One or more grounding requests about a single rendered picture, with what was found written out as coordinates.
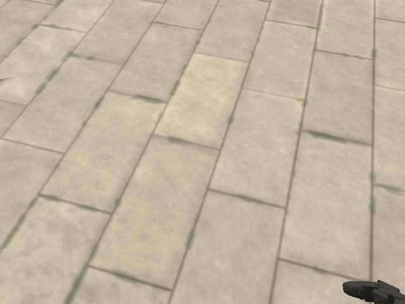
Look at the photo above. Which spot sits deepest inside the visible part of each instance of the robot right hand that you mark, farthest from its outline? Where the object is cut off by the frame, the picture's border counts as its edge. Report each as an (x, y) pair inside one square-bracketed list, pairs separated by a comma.
[(378, 292)]

